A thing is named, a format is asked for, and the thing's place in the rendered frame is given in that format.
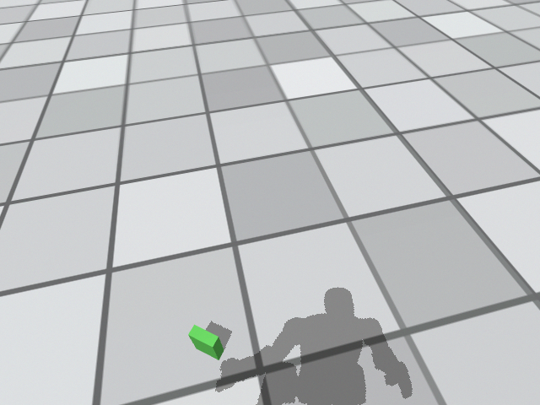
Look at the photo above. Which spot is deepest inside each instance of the carton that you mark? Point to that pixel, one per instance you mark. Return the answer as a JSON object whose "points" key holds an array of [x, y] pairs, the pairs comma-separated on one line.
{"points": [[206, 342]]}

